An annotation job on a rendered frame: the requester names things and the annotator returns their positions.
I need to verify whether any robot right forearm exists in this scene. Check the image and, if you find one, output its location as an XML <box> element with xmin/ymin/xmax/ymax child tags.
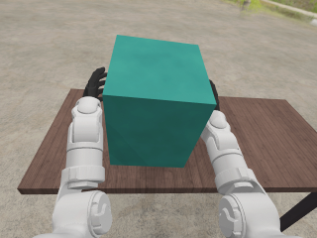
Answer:
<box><xmin>200</xmin><ymin>110</ymin><xmax>280</xmax><ymax>228</ymax></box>

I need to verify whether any carton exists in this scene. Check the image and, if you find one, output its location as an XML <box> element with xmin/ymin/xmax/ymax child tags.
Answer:
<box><xmin>102</xmin><ymin>35</ymin><xmax>217</xmax><ymax>168</ymax></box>

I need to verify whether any left robot hand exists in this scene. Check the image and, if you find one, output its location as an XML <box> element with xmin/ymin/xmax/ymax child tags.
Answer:
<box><xmin>82</xmin><ymin>66</ymin><xmax>108</xmax><ymax>102</ymax></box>

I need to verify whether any table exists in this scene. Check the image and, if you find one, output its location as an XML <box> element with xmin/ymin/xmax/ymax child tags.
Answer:
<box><xmin>17</xmin><ymin>88</ymin><xmax>317</xmax><ymax>232</ymax></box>

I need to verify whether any robot right upper arm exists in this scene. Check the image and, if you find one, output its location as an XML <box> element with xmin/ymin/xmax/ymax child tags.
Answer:
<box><xmin>218</xmin><ymin>192</ymin><xmax>303</xmax><ymax>238</ymax></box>

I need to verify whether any robot left upper arm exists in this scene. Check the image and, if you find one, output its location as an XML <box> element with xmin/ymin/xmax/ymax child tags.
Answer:
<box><xmin>33</xmin><ymin>190</ymin><xmax>113</xmax><ymax>238</ymax></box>

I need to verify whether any right robot hand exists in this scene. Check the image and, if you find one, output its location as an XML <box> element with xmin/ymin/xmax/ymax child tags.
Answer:
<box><xmin>209</xmin><ymin>79</ymin><xmax>220</xmax><ymax>111</ymax></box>

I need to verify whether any robot left forearm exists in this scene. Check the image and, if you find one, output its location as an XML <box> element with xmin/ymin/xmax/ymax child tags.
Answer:
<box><xmin>52</xmin><ymin>96</ymin><xmax>105</xmax><ymax>230</ymax></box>

